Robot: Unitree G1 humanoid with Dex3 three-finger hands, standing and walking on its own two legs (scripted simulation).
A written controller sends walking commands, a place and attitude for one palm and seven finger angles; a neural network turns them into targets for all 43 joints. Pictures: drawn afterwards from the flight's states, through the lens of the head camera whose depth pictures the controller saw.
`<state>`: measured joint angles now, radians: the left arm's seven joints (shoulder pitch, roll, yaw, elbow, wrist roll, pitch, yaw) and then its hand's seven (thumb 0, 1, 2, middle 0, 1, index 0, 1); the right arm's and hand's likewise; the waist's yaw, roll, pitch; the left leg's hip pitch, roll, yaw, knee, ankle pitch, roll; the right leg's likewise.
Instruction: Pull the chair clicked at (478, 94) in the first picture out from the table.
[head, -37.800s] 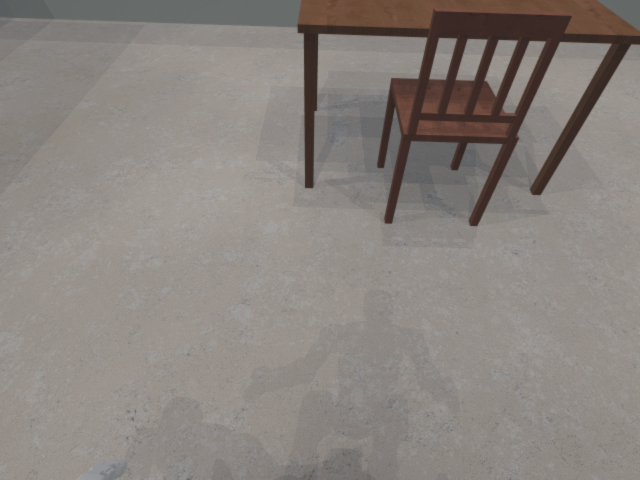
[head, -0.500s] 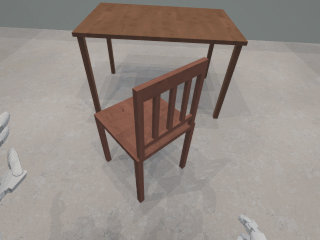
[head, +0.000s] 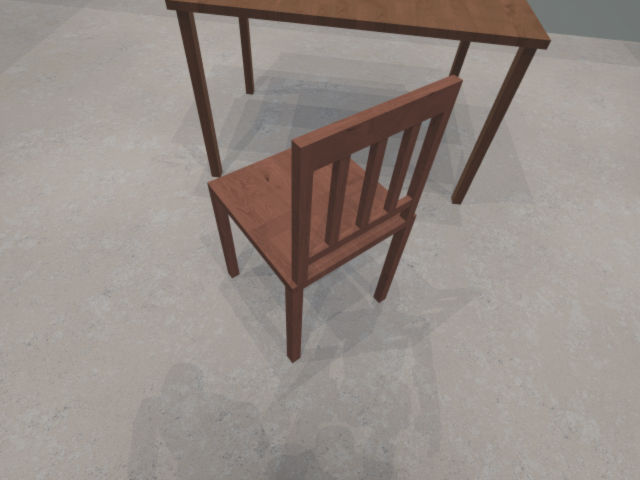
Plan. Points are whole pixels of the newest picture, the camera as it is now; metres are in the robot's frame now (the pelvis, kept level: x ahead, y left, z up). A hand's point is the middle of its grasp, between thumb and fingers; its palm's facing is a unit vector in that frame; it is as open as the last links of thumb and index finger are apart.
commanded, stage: let the arm hang, fingers relaxed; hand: left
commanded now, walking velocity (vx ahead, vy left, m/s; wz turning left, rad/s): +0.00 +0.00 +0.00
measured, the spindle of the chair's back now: (369, 185) +0.69 -0.07 -0.10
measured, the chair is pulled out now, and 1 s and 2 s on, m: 0.52 0.52 0.52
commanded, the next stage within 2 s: look to check the result in 0.64 s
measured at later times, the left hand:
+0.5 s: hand out of the picture +0.03 +0.17 -0.17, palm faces +0.00 -0.98 -0.19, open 7.3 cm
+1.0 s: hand out of the picture +0.03 +0.16 -0.17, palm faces +0.01 -0.98 -0.18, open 7.4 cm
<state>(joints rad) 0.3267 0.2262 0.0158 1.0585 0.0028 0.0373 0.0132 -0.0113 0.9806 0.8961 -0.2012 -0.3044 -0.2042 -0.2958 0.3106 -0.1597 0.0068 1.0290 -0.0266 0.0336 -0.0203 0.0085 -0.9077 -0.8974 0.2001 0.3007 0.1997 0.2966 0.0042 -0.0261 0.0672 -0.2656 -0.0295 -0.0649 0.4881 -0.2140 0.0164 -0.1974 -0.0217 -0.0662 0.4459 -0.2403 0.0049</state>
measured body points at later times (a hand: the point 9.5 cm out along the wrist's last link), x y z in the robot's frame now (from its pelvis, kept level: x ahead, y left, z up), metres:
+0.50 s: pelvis +0.01 -0.01 +0.00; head +0.02 -0.01 +0.45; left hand +0.03 +0.22 -0.16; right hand +0.01 -0.23 -0.16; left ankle +0.03 +0.11 -0.74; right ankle +0.00 -0.13 -0.74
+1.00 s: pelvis +0.02 -0.01 +0.00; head +0.04 -0.01 +0.45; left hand +0.03 +0.21 -0.16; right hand +0.02 -0.24 -0.16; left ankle +0.03 +0.11 -0.74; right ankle +0.00 -0.13 -0.74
